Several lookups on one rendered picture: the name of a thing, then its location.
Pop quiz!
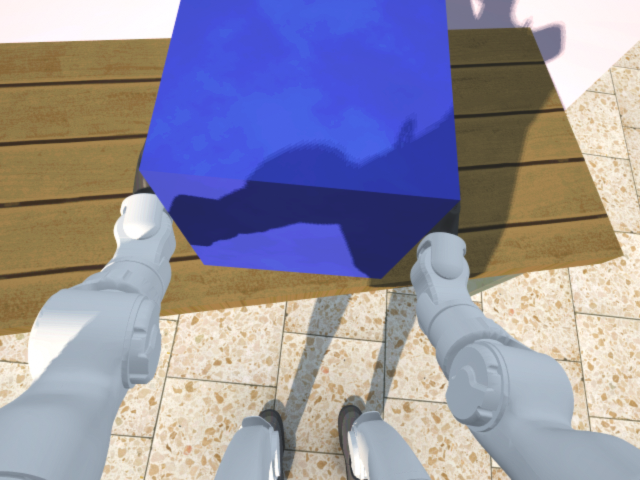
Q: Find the robot left forearm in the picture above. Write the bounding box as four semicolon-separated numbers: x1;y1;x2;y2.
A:
28;193;176;378

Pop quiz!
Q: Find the carton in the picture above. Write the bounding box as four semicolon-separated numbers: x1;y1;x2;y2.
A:
139;0;460;279

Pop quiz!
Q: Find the left robot hand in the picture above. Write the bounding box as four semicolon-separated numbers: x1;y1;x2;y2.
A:
133;138;155;195

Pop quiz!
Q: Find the right robot hand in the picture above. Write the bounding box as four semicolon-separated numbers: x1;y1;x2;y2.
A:
427;171;461;236

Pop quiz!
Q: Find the robot right upper arm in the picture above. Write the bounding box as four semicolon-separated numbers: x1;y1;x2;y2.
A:
445;341;640;480

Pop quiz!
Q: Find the robot left upper arm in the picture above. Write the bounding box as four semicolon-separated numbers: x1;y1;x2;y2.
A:
0;289;161;480

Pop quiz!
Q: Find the robot right forearm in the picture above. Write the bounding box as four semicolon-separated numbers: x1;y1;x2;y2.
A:
410;232;574;416

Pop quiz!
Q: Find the robot left thigh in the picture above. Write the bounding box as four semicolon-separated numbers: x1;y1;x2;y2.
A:
214;425;280;480

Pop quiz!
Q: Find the table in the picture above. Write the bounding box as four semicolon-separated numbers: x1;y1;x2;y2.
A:
0;27;624;336

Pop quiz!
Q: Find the robot right shin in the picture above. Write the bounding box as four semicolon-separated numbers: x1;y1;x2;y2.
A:
351;411;384;479

